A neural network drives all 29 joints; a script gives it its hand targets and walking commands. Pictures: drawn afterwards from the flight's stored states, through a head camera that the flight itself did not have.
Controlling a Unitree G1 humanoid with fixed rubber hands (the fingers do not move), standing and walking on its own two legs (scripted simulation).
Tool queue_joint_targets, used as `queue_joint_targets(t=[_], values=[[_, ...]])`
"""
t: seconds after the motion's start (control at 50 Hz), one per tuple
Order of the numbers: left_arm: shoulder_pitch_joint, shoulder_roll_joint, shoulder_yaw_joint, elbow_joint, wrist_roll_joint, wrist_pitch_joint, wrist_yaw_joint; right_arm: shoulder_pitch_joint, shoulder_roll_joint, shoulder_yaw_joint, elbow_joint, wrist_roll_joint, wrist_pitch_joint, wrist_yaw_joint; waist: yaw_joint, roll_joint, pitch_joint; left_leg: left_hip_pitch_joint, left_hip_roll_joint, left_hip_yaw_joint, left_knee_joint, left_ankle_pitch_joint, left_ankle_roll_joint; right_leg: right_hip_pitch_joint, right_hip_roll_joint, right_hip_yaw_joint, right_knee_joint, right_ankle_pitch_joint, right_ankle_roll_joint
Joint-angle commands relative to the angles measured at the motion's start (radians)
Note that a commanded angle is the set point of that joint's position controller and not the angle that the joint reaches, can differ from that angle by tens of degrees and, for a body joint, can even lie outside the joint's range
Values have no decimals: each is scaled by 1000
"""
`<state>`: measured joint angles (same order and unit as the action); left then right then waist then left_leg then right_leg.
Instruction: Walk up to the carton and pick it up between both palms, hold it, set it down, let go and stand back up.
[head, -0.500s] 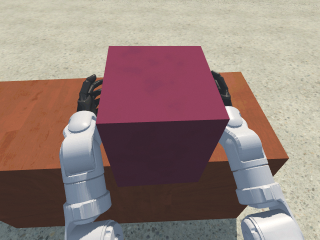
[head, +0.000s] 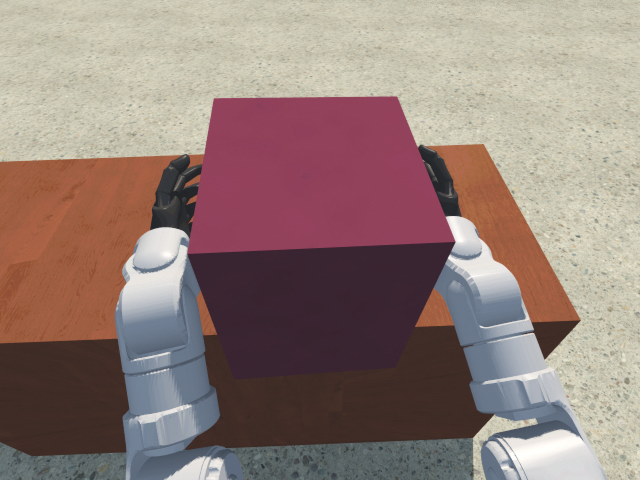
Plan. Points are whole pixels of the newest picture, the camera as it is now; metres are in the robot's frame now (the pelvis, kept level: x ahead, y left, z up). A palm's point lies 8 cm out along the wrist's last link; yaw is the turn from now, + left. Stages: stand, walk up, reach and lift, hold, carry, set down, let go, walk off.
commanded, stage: hold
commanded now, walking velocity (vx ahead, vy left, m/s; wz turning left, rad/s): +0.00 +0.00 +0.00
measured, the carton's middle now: (312, 244) +0.35 +0.01 +0.14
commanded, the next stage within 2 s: none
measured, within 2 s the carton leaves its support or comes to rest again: neither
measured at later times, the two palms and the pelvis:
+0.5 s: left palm (173, 230) +0.34 +0.15 +0.18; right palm (441, 216) +0.35 -0.14 +0.17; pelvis +0.00 +0.00 +0.00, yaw +0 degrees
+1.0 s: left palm (175, 228) +0.34 +0.15 +0.18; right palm (439, 210) +0.36 -0.14 +0.17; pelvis +0.00 +0.00 +0.00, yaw +0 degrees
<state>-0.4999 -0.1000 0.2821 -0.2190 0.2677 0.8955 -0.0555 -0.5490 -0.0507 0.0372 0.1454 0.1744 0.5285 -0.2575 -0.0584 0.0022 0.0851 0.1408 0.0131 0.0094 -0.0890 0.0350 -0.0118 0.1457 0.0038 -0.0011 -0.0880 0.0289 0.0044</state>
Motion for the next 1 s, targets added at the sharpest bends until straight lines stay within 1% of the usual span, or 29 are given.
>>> queue_joint_targets(t=[0.0, 0.04, 0.08, 0.12, 0.14, 0.16, 0.2, 0.22, 0.24, 0.3, 0.36, 0.4, 0.42, 0.46, 0.48, 0.54, 0.56, 0.58, 0.6, 0.62, 0.68, 0.7, 0.78, 0.82, 0.84, 0.9, 0.92, 0.94, 0.98], values=[[-481, -348, -412, -118, -164, -38, -121, -583, 374, 326, -298, 95, -56, 81, 3, 0, -485, 89, -21, 11, 31, 293, 1, 189, 27, 0, 82, 277, 70], [-474, -350, -413, -115, -153, -35, -120, -575, 364, 326, -300, 89, -55, 82, 0, -3, -478, 95, -23, 13, 29, 285, -1, 182, 28, 2, 80, 267, 72], [-476, -340, -408, -121, -150, -32, -122, -557, 359, 319, -270, 85, -51, 83, -2, 8, -455, 89, -20, 15, 26, 267, -6, 174, 29, 0, 72, 239, 68], [-487, -331, -401, -112, -150, -30, -122, -561, 359, 310, -257, 86, -48, 86, 2, 5, -428, 80, -21, 15, 27, 252, -4, 163, 31, -1, 75, 220, 68], [-479, -329, -397, -108, -150, -29, -122, -561, 359, 307, -258, 83, -48, 86, 1, 0, -425, 78, -20, 18, 25, 245, -1, 159, 29, 0, 75, 214, 71], [-485, -332, -401, -105, -152, -30, -122, -558, 357, 303, -256, 82, -49, 86, -1, 8, -429, 82, -20, 22, 25, 240, -2, 155, 27, -1, 71, 207, 70], [-490, -338, -403, -105, -149, -30, -122, -563, 359, 303, -258, 86, -50, 88, 1, 10, -427, 71, -18, 22, 21, 229, -3, 154, 30, 0, 69, 192, 67], [-495, -348, -406, -115, -153, -33, -120, -578, 361, 308, -275, 87, -52, 90, 5, 2, -443, 71, -17, 20, 20, 238, 1, 158, 31, 2, 71, 200, 66], [-493, -345, -405, -99, -149, -33, -119, -577, 360, 304, -270, 88, -52, 91, 6, 8, -435, 64, -17, 19, 21, 233, -2, 156, 30, -1, 72, 198, 66], [-489, -348, -394, -94, -150, -34, -118, -578, 355, 307, -269, 82, -54, 92, 0, 0, -452, 76, -19, 18, 20, 226, -2, 161, 31, -3, 74, 196, 69], [-491, -332, -393, -93, -143, -34, -119, -570, 350, 303, -246, 81, -54, 92, -2, 18, -440, 74, -21, 21, 20, 231, -5, 157, 31, -3, 66, 194, 71], [-492, -338, -393, -98, -142, -32, -119, -563, 350, 298, -244, 80, -54, 93, 0, 30, -435, 74, -19, 20, 20, 233, -9, 156, 30, -2, 66, 189, 65], [-498, -335, -391, -92, -138, -32, -119, -572, 352, 290, -244, 79, -54, 94, 2, 20, -435, 73, -19, 18, 22, 239, -5, 153, 29, -2, 66, 193, 65], [-496, -342, -392, -96, -145, -34, -119, -588, 360, 305, -264, 83, -57, 94, 5, 4, -453, 77, -20, 21, 19, 239, -1, 161, 28, 0, 70, 209, 72], [-493, -342, -395, -91, -144, -35, -120, -584, 361, 302, -258, 82, -56, 92, 1, 3, -450, 79, -20, 19, 17, 243, -1, 168, 29, 0, 74, 218, 73], [-511, -341, -390, -90, -141, -40, -119, -580, 361, 306, -237, 82, -56, 96, 7, -2, -435, 69, -15, 20, 12, 214, 1, 153, 30, -2, 67, 178, 68], [-506, -338, -384, -75, -134, -39, -119, -582, 362, 297, -231, 79, -56, 97, 11, 7, -419, 59, -17, 24, 12, 196, 3, 150, 30, 3, 67, 164, 68], [-503, -341, -382, -63, -134, -41, -119, -584, 358, 286, -226, 69, -58, 96, 4, 13, -417, 56, -18, 23, 16, 189, 2, 147, 26, 2, 65, 160, 68], [-508, -345, -380, -61, -136, -43, -120, -583, 352, 286, -224, 68, -58, 94, 0, 11, -410, 57, -18, 25, 12, 171, 2, 145, 26, 2, 62, 139, 66], [-520, -334, -372, -55, -134, -45, -120, -593, 357, 281, -215, 63, -60, 95, 9, 5, -409, 49, -16, 22, 11, 156, 5, 134, 26, -1, 64, 120, 68], [-534, -352, -368, -35, -141, -56, -117, -616, 370, 280, -220, 60, -66, 99, 11, -14, -426, 39, -14, 22, 6, 136, 14, 136, 25, -4, 68, 113, 68], [-536, -348, -373, -36, -138, -59, -116, -615, 370, 278, -213, 57, -66, 100, 9, 0, -426, 31, -15, 24, 4, 131, 13, 134, 23, -4, 66, 111, 69], [-535, -350, -369, -25, -139, -70, -113, -617, 382, 285, -210, 57, -71, 101, 15, -5, -457, 42, -17, 20, 12, 161, 15, 144, 22, 1, 73, 147, 68], [-529, -364, -392, -57, -147, -75, -112, -606, 391, 308, -237, 75, -73, 95, 10, 7, -487, 56, -22, 20, 19, 216, 13, 164, 24, 6, 81, 206, 68], [-523, -363, -400, -78, -149, -76, -109, -607, 399, 325, -252, 87, -73, 94, 15, 10, -510, 63, -20, 19, 21, 243, 13, 183, 23, 6, 85, 237, 67], [-494, -352, -401, -87, -153, -68, -109, -587, 391, 338, -254, 91, -66, 88, 16, -11, -499, 54, -23, 14, 21, 269, 12, 209, 21, 10, 99, 296, 71], [-485, -348, -392, -90, -149, -64, -111, -567, 393, 342, -250, 92, -63, 86, 15, -18, -493, 53, -24, 15, 19, 270, 15, 206, 21, 10, 99, 303, 74], [-470, -343, -397, -86, -148, -57, -115, -559, 382, 343, -251, 93, -59, 82, 12, -19, -480, 58, -26, 17, 17, 270, 9, 213, 24, 6, 94, 299, 77], [-467, -340, -403, -112, -150, -46, -120, -540, 388, 342, -255, 104, -52, 76, 7, 1, -459, 59, -27, 19, 18, 280, 4, 216, 23, 9, 90, 318, 77]])
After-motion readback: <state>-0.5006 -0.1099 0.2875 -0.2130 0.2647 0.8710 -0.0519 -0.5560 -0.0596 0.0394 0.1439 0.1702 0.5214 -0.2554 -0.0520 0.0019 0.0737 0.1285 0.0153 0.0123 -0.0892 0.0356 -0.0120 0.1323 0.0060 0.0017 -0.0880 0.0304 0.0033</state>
